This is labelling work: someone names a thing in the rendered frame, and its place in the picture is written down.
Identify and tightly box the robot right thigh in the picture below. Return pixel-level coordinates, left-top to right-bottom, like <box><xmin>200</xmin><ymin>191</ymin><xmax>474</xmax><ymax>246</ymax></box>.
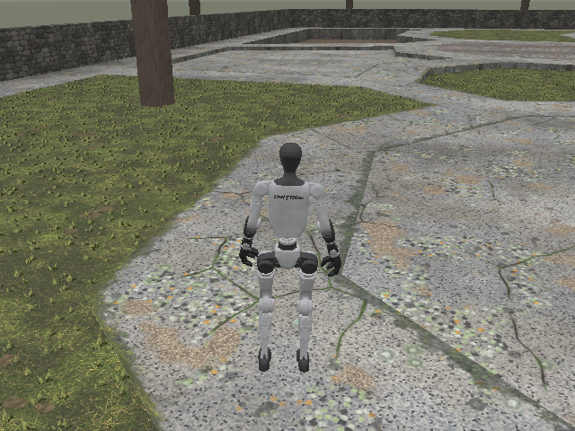
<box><xmin>296</xmin><ymin>251</ymin><xmax>318</xmax><ymax>316</ymax></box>

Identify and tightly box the robot right upper arm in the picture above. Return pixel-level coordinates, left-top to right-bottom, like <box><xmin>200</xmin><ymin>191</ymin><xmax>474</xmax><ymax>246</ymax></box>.
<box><xmin>308</xmin><ymin>182</ymin><xmax>331</xmax><ymax>233</ymax></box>

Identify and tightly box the left robot hand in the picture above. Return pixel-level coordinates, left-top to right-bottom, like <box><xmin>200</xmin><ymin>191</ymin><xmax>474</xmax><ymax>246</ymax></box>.
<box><xmin>239</xmin><ymin>247</ymin><xmax>259</xmax><ymax>267</ymax></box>

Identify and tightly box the robot right forearm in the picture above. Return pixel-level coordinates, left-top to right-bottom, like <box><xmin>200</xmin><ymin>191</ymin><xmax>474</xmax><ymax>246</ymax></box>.
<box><xmin>322</xmin><ymin>219</ymin><xmax>340</xmax><ymax>258</ymax></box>

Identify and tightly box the right robot hand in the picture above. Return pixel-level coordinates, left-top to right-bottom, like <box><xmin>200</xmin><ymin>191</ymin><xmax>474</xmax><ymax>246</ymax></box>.
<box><xmin>321</xmin><ymin>254</ymin><xmax>341</xmax><ymax>277</ymax></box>

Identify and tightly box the robot left upper arm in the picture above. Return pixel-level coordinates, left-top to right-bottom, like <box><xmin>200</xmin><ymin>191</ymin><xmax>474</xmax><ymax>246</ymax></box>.
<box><xmin>246</xmin><ymin>180</ymin><xmax>271</xmax><ymax>229</ymax></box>

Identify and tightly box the robot right foot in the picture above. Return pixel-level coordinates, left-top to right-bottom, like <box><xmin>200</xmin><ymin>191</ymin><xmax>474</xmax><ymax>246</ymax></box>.
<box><xmin>296</xmin><ymin>349</ymin><xmax>309</xmax><ymax>373</ymax></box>

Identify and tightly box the robot left forearm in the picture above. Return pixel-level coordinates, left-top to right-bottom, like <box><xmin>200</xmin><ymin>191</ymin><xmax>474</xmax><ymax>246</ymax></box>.
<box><xmin>241</xmin><ymin>216</ymin><xmax>257</xmax><ymax>250</ymax></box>

